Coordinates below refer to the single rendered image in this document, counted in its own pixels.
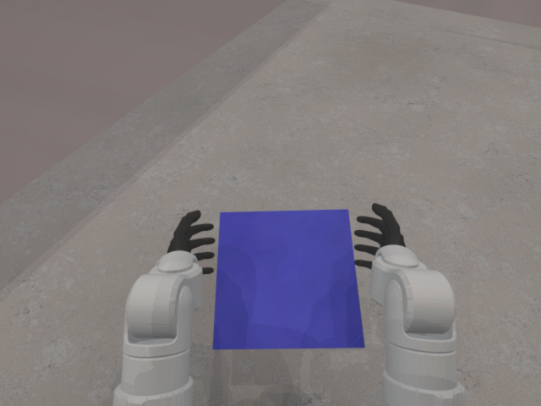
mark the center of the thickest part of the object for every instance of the right robot forearm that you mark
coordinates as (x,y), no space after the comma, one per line
(420,330)

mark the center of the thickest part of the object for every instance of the carton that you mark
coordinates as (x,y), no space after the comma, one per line
(286,279)

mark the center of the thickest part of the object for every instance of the left robot hand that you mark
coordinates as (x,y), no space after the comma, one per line
(183,233)

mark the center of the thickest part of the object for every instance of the right robot hand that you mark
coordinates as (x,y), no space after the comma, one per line
(388,226)

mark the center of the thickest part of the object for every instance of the left robot forearm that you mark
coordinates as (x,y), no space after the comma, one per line
(157,333)

